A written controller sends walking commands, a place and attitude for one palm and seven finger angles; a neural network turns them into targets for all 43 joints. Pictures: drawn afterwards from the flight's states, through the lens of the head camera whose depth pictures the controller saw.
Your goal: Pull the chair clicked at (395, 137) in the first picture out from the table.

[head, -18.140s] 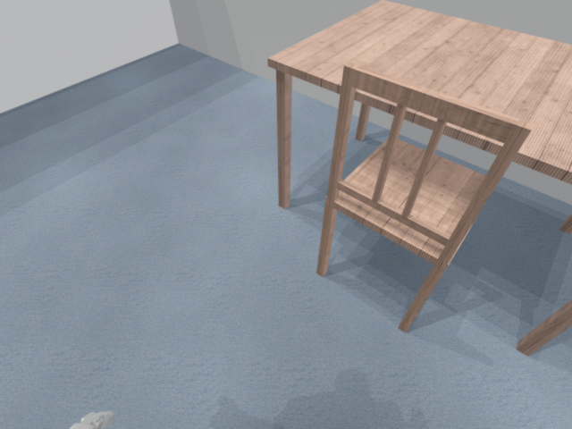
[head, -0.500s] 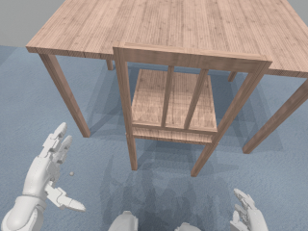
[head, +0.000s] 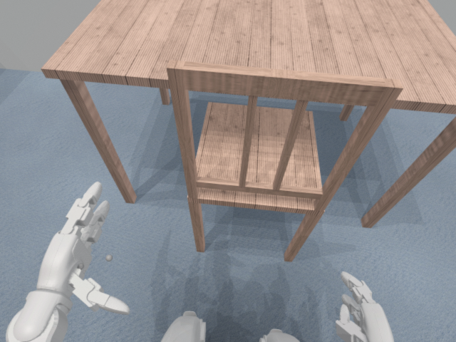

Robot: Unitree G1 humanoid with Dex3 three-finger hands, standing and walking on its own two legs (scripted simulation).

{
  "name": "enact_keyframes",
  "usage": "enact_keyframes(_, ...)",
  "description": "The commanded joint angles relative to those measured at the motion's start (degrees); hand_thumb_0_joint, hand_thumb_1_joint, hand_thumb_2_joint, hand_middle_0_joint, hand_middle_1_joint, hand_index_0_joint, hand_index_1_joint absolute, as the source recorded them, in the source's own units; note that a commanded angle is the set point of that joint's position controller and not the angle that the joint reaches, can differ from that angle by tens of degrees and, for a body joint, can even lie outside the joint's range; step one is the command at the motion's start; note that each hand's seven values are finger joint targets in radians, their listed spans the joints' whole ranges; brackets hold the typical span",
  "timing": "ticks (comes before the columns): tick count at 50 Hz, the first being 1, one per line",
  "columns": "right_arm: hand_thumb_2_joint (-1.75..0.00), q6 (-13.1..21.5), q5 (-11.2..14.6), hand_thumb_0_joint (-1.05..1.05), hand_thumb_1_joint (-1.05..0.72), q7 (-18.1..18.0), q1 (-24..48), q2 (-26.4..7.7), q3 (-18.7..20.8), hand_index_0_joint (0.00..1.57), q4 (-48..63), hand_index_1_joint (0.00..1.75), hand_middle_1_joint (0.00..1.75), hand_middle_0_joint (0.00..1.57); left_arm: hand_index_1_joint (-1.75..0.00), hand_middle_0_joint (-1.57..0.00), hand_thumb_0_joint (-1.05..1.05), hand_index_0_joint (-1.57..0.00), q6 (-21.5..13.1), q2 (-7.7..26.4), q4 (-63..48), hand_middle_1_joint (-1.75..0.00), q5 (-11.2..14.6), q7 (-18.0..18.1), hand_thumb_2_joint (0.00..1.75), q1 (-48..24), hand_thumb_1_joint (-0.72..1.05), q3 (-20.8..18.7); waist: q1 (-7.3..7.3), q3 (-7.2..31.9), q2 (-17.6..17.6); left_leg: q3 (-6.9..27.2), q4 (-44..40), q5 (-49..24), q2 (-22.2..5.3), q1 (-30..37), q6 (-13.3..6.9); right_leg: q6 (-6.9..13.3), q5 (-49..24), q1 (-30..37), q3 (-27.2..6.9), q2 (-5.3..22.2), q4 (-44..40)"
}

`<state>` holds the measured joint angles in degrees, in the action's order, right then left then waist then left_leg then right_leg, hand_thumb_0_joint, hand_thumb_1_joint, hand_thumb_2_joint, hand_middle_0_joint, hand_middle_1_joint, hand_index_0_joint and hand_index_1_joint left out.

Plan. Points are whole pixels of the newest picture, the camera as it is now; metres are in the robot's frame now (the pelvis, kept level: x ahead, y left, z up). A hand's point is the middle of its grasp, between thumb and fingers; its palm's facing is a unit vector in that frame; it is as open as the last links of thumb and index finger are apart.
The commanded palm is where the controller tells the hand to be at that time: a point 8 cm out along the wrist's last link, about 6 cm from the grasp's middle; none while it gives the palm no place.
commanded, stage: aim the fingers beside a spindle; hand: left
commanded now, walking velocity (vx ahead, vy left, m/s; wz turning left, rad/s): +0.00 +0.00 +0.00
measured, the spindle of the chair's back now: (246, 146) +0.53 -0.02 -0.01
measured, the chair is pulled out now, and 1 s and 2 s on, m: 0.00 0.00 0.00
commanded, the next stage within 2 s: push the fingers through the gap in 1.94 s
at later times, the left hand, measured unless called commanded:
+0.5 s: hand (143, 231) +0.29 +0.16 +0.03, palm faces -0.08 -0.99 -0.07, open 16.9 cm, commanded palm +0.28 +0.22 +0.02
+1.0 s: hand (166, 211) +0.35 +0.14 +0.01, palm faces -0.08 -0.99 -0.06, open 16.9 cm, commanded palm +0.33 +0.19 +0.00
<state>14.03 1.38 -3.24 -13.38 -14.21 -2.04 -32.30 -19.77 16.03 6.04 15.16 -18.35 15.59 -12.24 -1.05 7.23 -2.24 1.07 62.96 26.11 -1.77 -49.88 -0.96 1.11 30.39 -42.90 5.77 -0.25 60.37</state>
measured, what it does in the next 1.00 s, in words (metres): stands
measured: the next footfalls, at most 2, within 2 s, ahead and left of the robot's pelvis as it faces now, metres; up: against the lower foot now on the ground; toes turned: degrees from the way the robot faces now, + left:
none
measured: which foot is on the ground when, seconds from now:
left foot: down 0.00-1.00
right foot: down 0.00-1.00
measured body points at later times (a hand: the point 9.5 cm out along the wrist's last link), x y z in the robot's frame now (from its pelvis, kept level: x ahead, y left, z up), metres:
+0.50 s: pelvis +0.00 -0.01 -0.01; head +0.07 -0.01 +0.43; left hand +0.29 +0.22 +0.03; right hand +0.15 -0.25 -0.10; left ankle +0.05 +0.11 -0.66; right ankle +0.00 -0.11 -0.66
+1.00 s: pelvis -0.01 -0.01 -0.03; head +0.08 -0.01 +0.41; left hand +0.34 +0.19 +0.01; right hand +0.14 -0.26 -0.13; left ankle +0.05 +0.11 -0.66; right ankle +0.00 -0.11 -0.66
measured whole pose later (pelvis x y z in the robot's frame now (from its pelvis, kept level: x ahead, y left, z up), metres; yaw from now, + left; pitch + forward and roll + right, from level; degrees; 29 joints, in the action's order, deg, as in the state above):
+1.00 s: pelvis -0.01 -0.01 -0.03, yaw -1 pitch +19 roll -2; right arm 9.1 0.3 -1.5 -13.2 -14.8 -1.2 -33.8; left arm -21.2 13.2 25.5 9.5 -10.9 -11.3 -8.6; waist -2.6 8.5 -2.2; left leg 0.7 70.3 27.6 -2.3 -61.7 -0.1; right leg 2.3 33.0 -55.8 5.3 -0.4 69.8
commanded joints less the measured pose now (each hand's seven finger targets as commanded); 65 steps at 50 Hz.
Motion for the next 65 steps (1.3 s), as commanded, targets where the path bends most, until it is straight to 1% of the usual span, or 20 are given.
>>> enact_keyframes(1,-0.90,3.4,0.2,0.00,-0.90,-0.7,1.9,-8.6,3.8,0.20,7.5,0.30,0.30,0.20,-0.08,-0.06,0.00,-0.06,-4.0,6.0,-10.6,-0.08,0.9,0.6,0.30,-9.5,-0.50,-1.8,-1.70,10.1,-1.8,3.0,-8.7,-7.3,0.8,13.3,-0.4,0.4,-8.2,-2.5,-2.5,-0.4,-9.2)
enact_keyframes(11,-0.90,2.5,-0.2,0.00,-0.90,0.0,1.3,-8.5,3.9,0.20,8.1,0.30,0.30,0.20,-0.08,-0.06,0.00,-0.06,-3.7,6.2,-8.9,-0.08,-1.4,4.0,0.30,-13.0,-0.50,-1.2,-0.66,13.5,-2.3,2.7,-7.6,-9.6,0.9,12.7,-0.2,0.7,-10.3,-2.3,-2.7,-0.1,-7.3)
enact_keyframes(13,-0.90,2.0,-0.3,0.00,-0.90,0.0,1.0,-8.6,4.0,0.20,7.8,0.30,0.30,0.20,-0.08,-0.06,0.00,-0.06,-3.6,7.2,-7.5,-0.08,-1.9,4.9,0.30,-14.5,-0.50,-2.2,-0.79,13.8,-0.4,2.6,-7.1,-9.9,0.8,11.8,-0.2,0.6,-10.8,-2.2,-2.7,-0.3,-7.0)
enact_keyframes(19,-0.90,1.1,-0.4,0.00,-0.90,0.2,0.8,-8.6,4.0,0.20,7.3,0.30,0.30,0.20,-0.08,-0.06,0.00,-0.06,-4.1,7.0,-4.4,-0.08,-1.8,5.2,0.30,-18.1,-0.50,-2.4,-0.88,14.7,-0.6,1.8,-5.6,-10.3,1.0,10.1,-0.3,0.7,-12.1,-2.2,-3.6,0.0,-6.6)
enact_keyframes(23,-0.90,1.0,-0.6,0.00,-0.90,0.5,0.2,-8.5,4.2,0.20,7.4,0.30,0.30,0.20,-0.08,-0.06,0.00,-0.06,-4.5,5.0,-5.0,-0.08,-1.9,4.8,0.30,-19.2,-0.50,0.2,-1.12,17.4,-1.0,1.9,-4.9,-13.4,1.0,11.5,-0.4,0.6,-15.2,-1.9,-3.7,0.1,-5.6)
enact_keyframes(27,-0.90,0.4,-0.6,0.00,-0.90,0.8,0.1,-8.5,4.3,0.20,7.2,0.30,0.30,0.20,-0.08,-0.06,0.00,-0.06,-4.7,4.0,-3.4,-0.08,-2.5,5.6,0.30,-20.8,-0.50,1.2,-1.49,16.5,-0.1,1.7,-4.4,-11.7,1.0,10.2,-0.4,0.5,-13.6,-3.4,-3.7,0.2,-5.3)
enact_keyframes(30,-0.90,-0.1,-0.6,0.00,-0.90,0.8,0.2,-8.6,4.3,0.20,6.6,0.30,0.30,0.20,-0.08,-0.06,0.00,-0.06,-4.9,4.8,-1.2,-0.08,-2.9,6.5,0.30,-24.4,-0.50,0.5,-1.81,15.3,1.0,1.6,-3.6,-9.5,1.1,7.8,-0.5,0.6,-11.6,-4.5,-4.1,0.2,-5.3)
enact_keyframes(31,-0.90,-0.2,-0.6,0.00,-0.90,0.8,0.2,-8.6,4.4,0.20,6.4,0.30,0.30,0.20,-0.08,-0.06,0.00,-0.06,-5.2,4.8,-1.2,-0.08,-3.0,6.6,0.30,-26.9,-0.50,0.7,-2.22,15.7,1.4,1.5,-3.1,-8.8,1.1,7.3,-0.6,0.4,-11.2,-4.8,-4.4,0.2,-5.3)
enact_keyframes(32,-0.90,-0.3,-0.7,0.00,-0.90,0.7,-0.1,-8.7,4.5,0.20,6.1,0.30,0.30,0.20,-0.08,-0.06,0.00,-0.06,-5.4,6.1,-0.8,-0.08,-3.1,6.9,0.30,-27.5,-0.50,-0.9,-1.75,17.0,1.8,1.3,-2.7,-9.2,1.1,6.9,-0.7,0.5,-11.6,-3.9,-4.7,0.2,-5.0)
enact_keyframes(35,-0.90,-0.6,-0.9,0.00,-0.90,1.0,-0.3,-8.4,4.4,0.20,6.2,0.30,0.30,0.20,-0.08,-0.06,0.00,-0.06,-5.9,5.7,-1.0,-0.08,-3.5,6.9,0.30,-28.0,-0.50,-0.5,-1.10,20.0,-1.7,1.2,-2.2,-12.5,1.4,8.6,-0.6,0.8,-15.0,-2.8,-4.8,0.3,-3.8)
enact_keyframes(39,-0.90,-1.1,-0.7,0.00,-0.90,1.2,-0.4,-8.4,4.4,0.20,5.8,0.30,0.30,0.20,-0.08,-0.06,0.00,-0.06,-5.3,3.7,1.8,-0.08,-3.8,6.8,0.30,-31.1,-0.50,1.9,-2.11,19.0,-0.8,1.5,-1.7,-11.8,1.1,8.3,-0.6,0.7,-14.2,-5.2,-4.6,0.2,-3.5)
enact_keyframes(42,-0.90,-1.9,-0.6,0.00,-0.90,1.1,-0.4,-8.6,4.2,0.20,5.3,0.30,0.30,0.20,-0.08,-0.06,0.00,-0.06,-4.9,4.6,5.7,-0.08,-4.0,7.0,0.30,-35.8,-0.50,1.1,-2.62,17.5,1.4,1.1,-0.8,-8.1,1.2,4.4,-0.7,0.5,-10.9,-5.9,-5.5,0.2,-4.1)
enact_keyframes(45,-0.90,-2.3,-0.7,0.00,-0.90,1.0,-0.6,-8.6,4.3,0.20,5.0,0.30,0.30,0.20,-0.08,-0.06,0.00,-0.06,-5.3,6.1,6.8,-0.08,-4.4,7.5,0.30,-39.4,-0.50,-0.6,-2.29,19.3,-0.1,0.8,-0.1,-8.5,1.3,4.3,-0.7,0.7,-11.2,-6.0,-5.8,0.2,-3.4)
enact_keyframes(47,-0.90,-2.4,-1.0,0.00,-0.90,1.1,-0.8,-8.5,4.3,0.20,5.0,0.30,0.30,0.20,-0.08,-0.06,0.00,-0.06,-5.5,4.8,7.0,-0.08,-4.5,7.8,0.30,-41.5,-0.50,0.5,-2.55,21.2,0.4,0.8,0.4,-9.3,1.4,4.5,-0.8,0.5,-12.4,-5.7,-5.8,0.2,-2.8)
enact_keyframes(49,-0.90,-2.7,-1.1,0.00,-0.90,1.4,-1.4,-8.5,4.3,0.20,5.0,0.30,0.30,0.20,-0.08,-0.06,0.00,-0.06,-5.8,5.1,7.8,-0.08,-5.0,8.3,0.30,-40.5,-0.50,0.2,-1.95,22.5,-1.1,1.5,0.1,-11.3,1.3,6.5,-0.6,0.9,-13.7,-6.6,-4.9,0.0,-1.7)
enact_keyframes(56,-0.90,-4.2,-1.3,0.00,-0.90,2.2,-2.1,-8.6,4.6,0.20,4.6,0.30,0.30,0.20,-0.08,-0.06,0.00,-0.06,-6.0,3.6,10.8,-0.08,-5.9,9.8,0.30,-44.0,-0.50,1.4,-2.76,22.5,1.0,1.5,1.0,-10.7,1.3,4.4,-0.6,0.7,-13.6,-8.0,-4.8,-0.1,-0.8)
enact_keyframes(58,-0.90,-4.6,-1.3,0.00,-0.90,2.2,-2.3,-8.7,4.7,0.20,4.3,0.30,0.30,0.20,-0.08,-0.06,0.00,-0.06,-6.3,3.2,11.8,-0.08,-6.5,10.5,0.30,-46.6,-0.50,2.0,-3.38,22.1,0.5,1.6,1.6,-10.5,1.3,4.3,-0.7,0.8,-13.0,-9.5,-4.6,-0.2,-0.5)
enact_keyframes(60,-0.90,-4.9,-1.5,0.00,-0.90,2.3,-2.5,-8.8,4.7,0.20,3.9,0.30,0.30,0.20,-0.08,-0.06,0.00,-0.06,-6.9,4.6,12.0,-0.08,-6.7,11.2,0.30,-48.0,-0.50,0.7,-3.11,23.3,0.2,1.5,1.9,-10.0,1.3,3.9,-0.6,0.8,-12.6,-9.3,-5.1,-0.1,-0.4)
enact_keyframes(63,-0.90,-5.3,-1.7,0.00,-0.90,2.7,-3.0,-8.6,4.8,0.20,4.1,0.30,0.30,0.20,-0.08,-0.06,0.00,-0.06,-7.7,3.4,11.4,-0.08,-7.4,11.9,0.30,-49.4,-0.50,2.0,-3.10,25.4,-1.8,1.9,2.2,-12.9,1.3,5.9,-0.5,1.1,-14.7,-9.8,-4.5,-0.3,0.9)
enact_keyframes(65,-0.90,-5.8,-1.8,0.00,-0.90,2.9,-3.0,-8.6,4.9,0.20,3.5,0.30,0.30,0.20,-0.08,-0.06,0.00,-0.06,-7.7,3.2,13.3,-0.08,-7.3,12.3,0.30,-49.3,-0.50,1.7,-3.42,24.8,-0.3,1.7,2.4,-12.1,1.3,4.9,-0.5,0.8,-14.5,-9.9,-4.8,-0.3,0.5)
